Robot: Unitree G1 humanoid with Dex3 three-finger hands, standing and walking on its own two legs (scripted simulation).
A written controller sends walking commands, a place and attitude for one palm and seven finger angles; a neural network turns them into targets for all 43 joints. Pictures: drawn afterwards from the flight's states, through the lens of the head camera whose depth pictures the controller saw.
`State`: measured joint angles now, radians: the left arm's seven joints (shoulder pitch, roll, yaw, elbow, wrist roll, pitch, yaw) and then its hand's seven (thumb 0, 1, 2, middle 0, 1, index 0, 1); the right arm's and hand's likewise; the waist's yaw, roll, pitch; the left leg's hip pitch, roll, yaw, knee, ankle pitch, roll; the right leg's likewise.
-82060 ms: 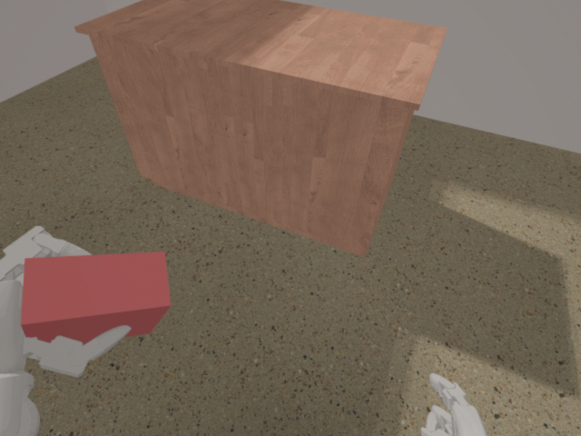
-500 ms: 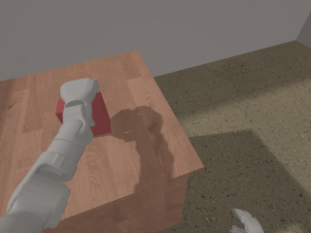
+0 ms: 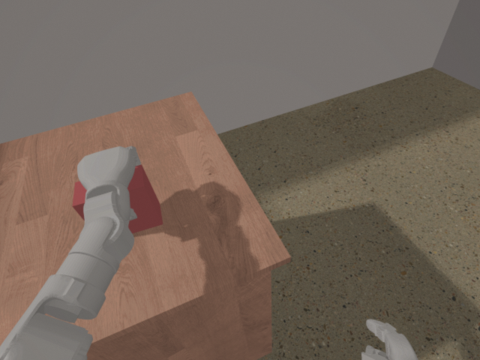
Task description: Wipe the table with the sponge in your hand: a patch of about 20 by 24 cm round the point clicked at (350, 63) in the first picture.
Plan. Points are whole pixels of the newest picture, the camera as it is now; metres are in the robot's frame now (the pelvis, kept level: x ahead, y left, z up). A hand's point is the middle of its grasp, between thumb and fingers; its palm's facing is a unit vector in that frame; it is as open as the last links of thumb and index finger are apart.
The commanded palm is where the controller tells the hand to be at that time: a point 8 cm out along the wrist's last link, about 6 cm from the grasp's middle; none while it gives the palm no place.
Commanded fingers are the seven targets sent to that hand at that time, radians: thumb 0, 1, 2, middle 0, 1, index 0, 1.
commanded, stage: wipe back along the middle lane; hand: left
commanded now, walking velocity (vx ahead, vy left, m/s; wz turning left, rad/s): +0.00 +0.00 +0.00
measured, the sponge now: (125, 210) +0.37 +0.25 +0.05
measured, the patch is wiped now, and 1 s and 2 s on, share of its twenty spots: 0.50 0.65 0.85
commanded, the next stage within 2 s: slide across to the third lane in 1.10 s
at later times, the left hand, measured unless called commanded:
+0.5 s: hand (121, 205) +0.34 +0.23 +0.11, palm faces +0.07 -0.06 -1.00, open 9.9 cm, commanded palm +0.29 +0.22 +0.14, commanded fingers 0.00 0.10 1.30 -1.20 -1.60 -1.20 -1.60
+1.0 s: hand (128, 228) +0.29 +0.20 +0.11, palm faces +0.15 -0.15 -0.98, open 9.9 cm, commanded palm +0.24 +0.19 +0.14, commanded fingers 0.00 0.10 1.30 -1.20 -1.60 -1.20 -1.60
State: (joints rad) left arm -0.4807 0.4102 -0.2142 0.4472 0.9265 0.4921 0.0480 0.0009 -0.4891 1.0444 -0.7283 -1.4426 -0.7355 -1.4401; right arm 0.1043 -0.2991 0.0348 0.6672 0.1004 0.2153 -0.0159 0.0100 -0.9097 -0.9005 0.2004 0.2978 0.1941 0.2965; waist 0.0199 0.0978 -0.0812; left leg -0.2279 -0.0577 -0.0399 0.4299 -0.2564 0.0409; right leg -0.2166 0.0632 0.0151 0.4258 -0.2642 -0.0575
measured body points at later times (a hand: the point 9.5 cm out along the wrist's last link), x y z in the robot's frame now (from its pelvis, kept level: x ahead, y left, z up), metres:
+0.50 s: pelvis +0.00 +0.00 +0.00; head -0.01 -0.04 +0.45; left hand +0.33 +0.23 +0.16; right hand +0.21 -0.22 -0.10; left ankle -0.03 +0.10 -0.74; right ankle -0.03 -0.08 -0.74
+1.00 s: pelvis -0.01 +0.01 +0.00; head -0.03 -0.04 +0.44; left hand +0.28 +0.20 +0.16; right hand +0.23 -0.19 -0.09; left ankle -0.03 +0.10 -0.74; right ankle -0.03 -0.08 -0.74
